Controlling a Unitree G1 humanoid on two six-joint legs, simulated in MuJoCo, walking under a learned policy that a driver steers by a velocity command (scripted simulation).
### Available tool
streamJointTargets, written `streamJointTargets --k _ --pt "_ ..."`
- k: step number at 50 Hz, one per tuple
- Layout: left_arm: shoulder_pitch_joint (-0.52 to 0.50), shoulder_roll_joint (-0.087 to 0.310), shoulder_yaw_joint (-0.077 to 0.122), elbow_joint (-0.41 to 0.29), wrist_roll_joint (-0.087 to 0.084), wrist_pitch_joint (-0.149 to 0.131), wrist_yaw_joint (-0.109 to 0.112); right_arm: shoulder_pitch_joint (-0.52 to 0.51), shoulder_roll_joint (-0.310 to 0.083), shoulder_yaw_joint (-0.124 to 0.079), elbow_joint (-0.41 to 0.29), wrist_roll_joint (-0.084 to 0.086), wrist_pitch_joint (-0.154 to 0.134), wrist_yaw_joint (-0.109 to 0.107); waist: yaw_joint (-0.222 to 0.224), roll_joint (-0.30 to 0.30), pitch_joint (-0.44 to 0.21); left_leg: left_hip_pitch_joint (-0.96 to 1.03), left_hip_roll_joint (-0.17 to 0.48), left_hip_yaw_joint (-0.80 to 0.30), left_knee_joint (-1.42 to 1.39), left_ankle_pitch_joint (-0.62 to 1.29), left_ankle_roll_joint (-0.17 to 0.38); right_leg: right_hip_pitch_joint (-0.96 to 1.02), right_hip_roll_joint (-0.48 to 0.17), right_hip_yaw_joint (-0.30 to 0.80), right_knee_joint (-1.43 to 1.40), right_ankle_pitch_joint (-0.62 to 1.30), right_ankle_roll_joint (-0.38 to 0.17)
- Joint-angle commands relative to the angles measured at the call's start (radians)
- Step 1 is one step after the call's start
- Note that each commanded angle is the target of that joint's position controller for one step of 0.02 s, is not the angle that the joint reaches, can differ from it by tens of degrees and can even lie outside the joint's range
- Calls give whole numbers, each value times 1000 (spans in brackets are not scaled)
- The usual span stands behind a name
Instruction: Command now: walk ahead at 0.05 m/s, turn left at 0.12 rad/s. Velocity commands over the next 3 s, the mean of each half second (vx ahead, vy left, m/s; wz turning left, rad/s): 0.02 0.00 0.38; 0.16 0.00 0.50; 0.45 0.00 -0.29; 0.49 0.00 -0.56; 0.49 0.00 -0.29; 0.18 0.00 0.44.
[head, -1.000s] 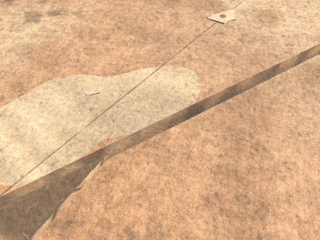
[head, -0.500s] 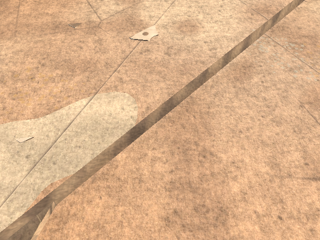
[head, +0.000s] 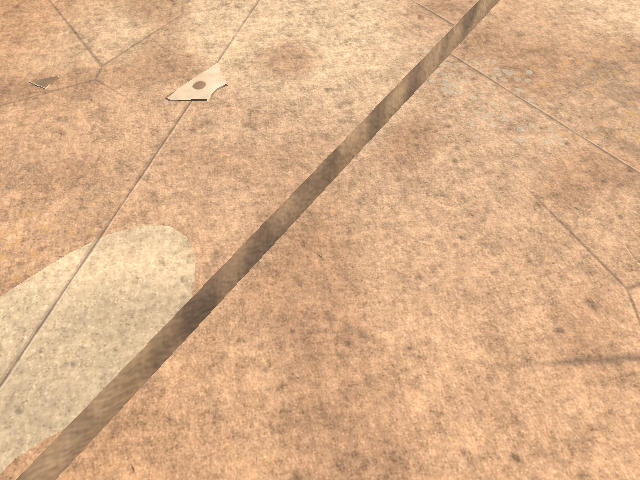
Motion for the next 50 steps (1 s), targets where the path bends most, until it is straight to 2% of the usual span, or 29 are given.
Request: streamJointTargets --k 1,3,5,6,7,8,9,11,13,14,17,20,22,23,24,25,26,28,29,33,37,40,43,45,46,47,48,49,50 --pt "-19 150 40 -33 6 -11 -4 -21 -106 -28 -72 9 0 3 8 -142 -82 159 1 2 -76 -15 20 7 -299 145 -109 336 -150" --pt "-17 177 51 -19 -11 3 1 -40 -125 -37 -96 9 4 5 11 -139 -52 131 -15 20 -122 -81 41 54 -316 165 -75 291 -152" --pt "7 184 57 -3 -28 17 13 -39 -123 -39 -111 5 0 10 1 -112 -41 151 -24 25 -245 40 69 98 -305 161 -19 280 -116" --pt "34 178 58 2 -25 17 20 -35 -144 -45 -121 2 -2 9 6 -76 -56 191 -3 -15 -271 212 90 104 -277 139 28 251 -80" --pt "76 166 59 -7 -6 10 25 -34 -200 -60 -129 1 -3 6 45 27 -97 268 47 -88 -221 465 126 59 -201 73 103 205 -35" --pt "53 144 55 -25 6 5 30 0 -199 -69 -120 16 2 5 35 124 -141 322 87 -187 -239 501 199 -1 -111 -25 187 139 26" --pt "-6 132 53 -38 8 5 35 54 -180 -69 -119 17 7 5 -17 151 -157 387 151 -302 -287 515 277 -92 -53 -66 293 3 76" --pt "-94 100 49 -75 -10 16 32 132 -172 -67 -110 -4 0 -1 -81 213 -164 505 265 -489 -375 549 394 -314 -6 23 562 -491 102" --pt "-59 114 57 -68 -24 25 24 63 -203 -80 -125 5 -11 -9 -33 92 -158 477 227 -405 -352 541 348 -349 -58 78 658 -440 115" --pt "-51 110 56 -63 -23 26 26 12 -199 -82 -135 16 -3 -13 -12 78 -143 445 180 -352 -353 500 302 -329 -73 67 556 -388 123" --pt "-35 81 48 -50 -29 18 16 -30 -196 -90 -152 19 44 -22 -10 117 -165 365 109 -310 -344 479 263 -185 -40 18 384 -260 154" --pt "9 91 55 -39 -33 13 -4 -43 -203 -99 -163 28 63 -20 -3 138 -174 314 87 -342 -336 322 241 -67 -26 6 185 -123 144" --pt "65 117 74 -21 -22 12 0 -48 -168 -89 -170 35 62 -23 24 108 -157 197 28 -333 -293 76 174 92 -54 2 -6 20 108" --pt "93 197 95 -34 -5 16 12 -11 -111 -73 -169 18 58 -20 11 -71 -147 50 -61 -245 -106 -188 107 186 -267 212 -84 -2 31" --pt "53 280 112 -42 29 21 10 -7 -107 -77 -199 15 43 -21 -13 -343 -88 -108 -180 -103 115 -434 55 88 -486 501 -164 34 -135" --pt "13 230 96 -74 41 8 12 2 -182 -101 -184 8 32 -23 -7 -258 -68 -111 -111 -144 319 -417 37 42 -509 525 -186 -2 -201" --pt "-46 171 79 -81 30 -1 18 13 -211 -116 -156 19 36 -23 -32 -176 -38 -110 -99 -143 394 -344 32 14 -451 411 -167 -17 -165" --pt "-106 133 68 -88 -7 -9 29 61 -178 -115 -114 16 55 -31 -45 -145 -15 -127 -86 -118 460 -225 1 43 -358 245 -139 45 -107" --pt "-94 125 62 -85 -8 -8 37 57 -157 -110 -116 17 58 -30 -35 -147 -19 -118 -85 -96 488 -195 -14 47 -339 186 -131 126 -109" --pt "0 135 69 -56 -2 11 55 -35 -112 -88 -172 27 55 -16 32 -173 -48 -156 -55 -36 347 -163 -55 196 -355 107 -117 243 -147" --pt "53 193 93 -35 -21 13 48 -79 -97 -71 -210 22 50 11 73 -187 -61 -126 -10 19 184 -184 -33 235 -409 130 -204 -133 -154" --pt "51 214 104 -25 -32 -1 32 -94 -89 -63 -224 23 39 29 73 -176 -27 -62 -1 57 63 -207 14 198 -423 95 -236 -212 -141" --pt "47 229 111 -3 -47 -16 12 -78 -86 -61 -216 27 30 43 57 -171 -9 59 -14 100 -71 -209 67 148 -419 33 -230 -197 -125" --pt "33 228 107 18 -65 -18 -2 -15 -74 -60 -187 26 24 48 9 -146 -15 210 -44 131 -221 -144 105 84 -401 -10 -177 -189 -109" --pt "29 205 98 30 -70 -18 -8 64 -66 -60 -148 24 19 47 -32 -121 -29 361 -78 154 -312 -90 125 0 -376 -45 -109 -173 -92" --pt "36 149 74 41 -59 -24 -15 181 -95 -75 -104 24 16 37 -82 -72 -77 572 -90 123 -340 -85 149 -118 -330 -101 17 -115 -55" --pt "-19 66 38 14 -25 -33 -25 329 -176 -96 -79 16 10 24 -147 123 -134 773 112 -162 -419 -77 202 -317 -233 -194 371 -231 29" --pt "-54 84 45 -47 -32 -50 -25 299 -293 -114 -110 9 -9 20 -123 240 -113 806 343 -570 -518 -245 379 -640 -114 -135 645 -404 79" --pt "-77 172 65 -42 -58 -61 -26 279 -220 -96 -119 12 -33 24 -146 119 -84 744 356 -542 -541 -246 409 -683 -173 -12 780 -375 72"
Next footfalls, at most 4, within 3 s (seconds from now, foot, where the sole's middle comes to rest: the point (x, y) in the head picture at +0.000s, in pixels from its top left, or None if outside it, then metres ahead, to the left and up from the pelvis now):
0.12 left None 0.10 0.15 -0.78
0.46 right None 0.12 -0.11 -0.78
0.94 left None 0.04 0.14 -0.78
1.42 right None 0.45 0.13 -0.78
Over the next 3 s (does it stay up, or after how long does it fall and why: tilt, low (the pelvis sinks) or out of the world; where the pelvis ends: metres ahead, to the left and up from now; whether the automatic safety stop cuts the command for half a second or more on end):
stays up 0.99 0.20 0.03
